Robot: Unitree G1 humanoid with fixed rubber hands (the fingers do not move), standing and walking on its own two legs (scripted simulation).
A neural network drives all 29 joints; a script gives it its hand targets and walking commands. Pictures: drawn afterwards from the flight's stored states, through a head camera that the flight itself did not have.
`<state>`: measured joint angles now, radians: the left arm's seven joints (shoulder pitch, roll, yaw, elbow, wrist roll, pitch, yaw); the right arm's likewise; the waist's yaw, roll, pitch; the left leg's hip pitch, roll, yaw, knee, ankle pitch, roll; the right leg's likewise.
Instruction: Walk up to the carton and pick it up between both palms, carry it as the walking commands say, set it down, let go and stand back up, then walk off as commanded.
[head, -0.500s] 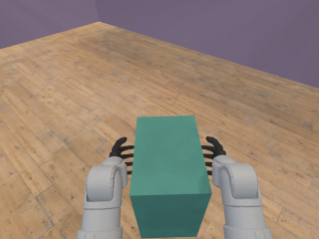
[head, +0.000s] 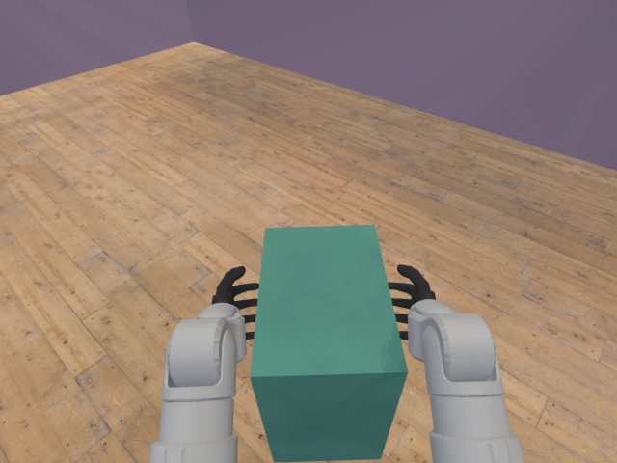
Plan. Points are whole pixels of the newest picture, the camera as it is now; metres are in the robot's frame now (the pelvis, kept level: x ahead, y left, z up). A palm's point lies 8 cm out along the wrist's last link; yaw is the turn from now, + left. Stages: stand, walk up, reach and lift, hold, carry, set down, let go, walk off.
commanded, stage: carry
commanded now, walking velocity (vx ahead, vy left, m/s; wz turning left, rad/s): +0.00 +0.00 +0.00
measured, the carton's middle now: (323, 344) +0.30 +0.00 +0.01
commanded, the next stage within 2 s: none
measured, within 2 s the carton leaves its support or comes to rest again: neither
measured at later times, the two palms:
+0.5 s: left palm (254, 308) +0.32 +0.09 +0.07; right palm (440, 315) +0.30 -0.15 +0.07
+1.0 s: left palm (278, 307) +0.32 +0.05 +0.08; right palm (468, 303) +0.31 -0.19 +0.09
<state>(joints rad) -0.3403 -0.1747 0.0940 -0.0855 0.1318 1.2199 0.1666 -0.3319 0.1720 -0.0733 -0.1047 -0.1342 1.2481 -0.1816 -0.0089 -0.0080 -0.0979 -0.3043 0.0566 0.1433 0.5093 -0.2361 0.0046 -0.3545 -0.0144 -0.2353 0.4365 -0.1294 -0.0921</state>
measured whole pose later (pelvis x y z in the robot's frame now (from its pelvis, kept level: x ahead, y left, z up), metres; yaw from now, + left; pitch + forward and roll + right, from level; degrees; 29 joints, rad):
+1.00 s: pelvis +0.02 -0.06 +0.00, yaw -1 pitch +5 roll -1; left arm -0.32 -0.17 0.06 -0.20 0.12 1.22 0.19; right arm -0.30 0.16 -0.05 -0.20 -0.10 1.23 -0.19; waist 0.00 -0.03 -0.07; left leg -0.27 0.11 0.19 0.49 -0.27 0.00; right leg -0.42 0.08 -0.23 0.54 -0.21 0.04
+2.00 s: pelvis -0.02 -0.28 +0.00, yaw -2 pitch +3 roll +0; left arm -0.34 -0.18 0.07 -0.13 0.14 1.20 0.16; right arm -0.31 0.16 -0.07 -0.18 -0.11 1.23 -0.20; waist -0.04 0.01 -0.06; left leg -0.30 0.07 0.11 0.54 -0.27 -0.03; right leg -0.37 -0.04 -0.17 0.53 -0.21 -0.05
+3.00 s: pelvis -0.04 -0.26 +0.00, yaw -1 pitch +2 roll +0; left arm -0.30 -0.16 0.12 0.20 0.19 0.82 0.12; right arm -0.30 0.16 -0.07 0.20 -0.17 0.83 -0.15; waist -0.01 -0.01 -0.10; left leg -0.31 0.04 0.12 0.54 -0.26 0.01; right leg -0.38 -0.08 -0.16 0.52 -0.18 -0.02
